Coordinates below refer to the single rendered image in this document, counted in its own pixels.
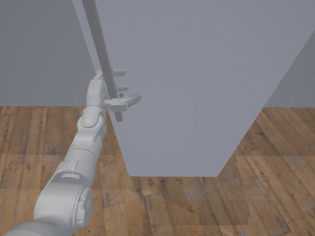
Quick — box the left robot hand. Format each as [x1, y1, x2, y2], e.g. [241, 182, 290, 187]
[86, 66, 142, 113]

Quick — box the robot left upper arm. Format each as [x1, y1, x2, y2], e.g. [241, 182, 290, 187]
[2, 182, 93, 236]

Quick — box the left robot forearm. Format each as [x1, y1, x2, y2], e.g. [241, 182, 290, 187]
[33, 106, 106, 219]

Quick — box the fridge door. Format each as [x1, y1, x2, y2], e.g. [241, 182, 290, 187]
[74, 0, 315, 177]

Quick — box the handle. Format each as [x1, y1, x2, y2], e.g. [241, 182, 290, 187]
[82, 0, 123, 122]

